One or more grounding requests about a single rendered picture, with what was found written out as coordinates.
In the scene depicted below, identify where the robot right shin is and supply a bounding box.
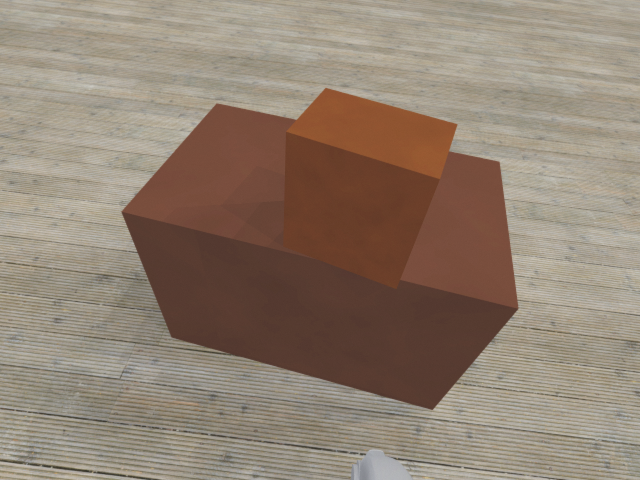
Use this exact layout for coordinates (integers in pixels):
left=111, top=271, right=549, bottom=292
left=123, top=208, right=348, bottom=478
left=364, top=450, right=385, bottom=458

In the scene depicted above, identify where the pedestal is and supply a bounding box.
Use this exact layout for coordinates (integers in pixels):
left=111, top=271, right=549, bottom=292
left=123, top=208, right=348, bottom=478
left=122, top=103, right=519, bottom=410

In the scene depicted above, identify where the robot right thigh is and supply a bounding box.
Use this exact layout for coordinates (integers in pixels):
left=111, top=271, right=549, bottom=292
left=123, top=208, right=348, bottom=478
left=351, top=455, right=413, bottom=480

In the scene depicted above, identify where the carton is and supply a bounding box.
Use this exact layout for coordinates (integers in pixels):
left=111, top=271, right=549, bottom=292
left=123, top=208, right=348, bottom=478
left=283, top=88, right=458, bottom=289

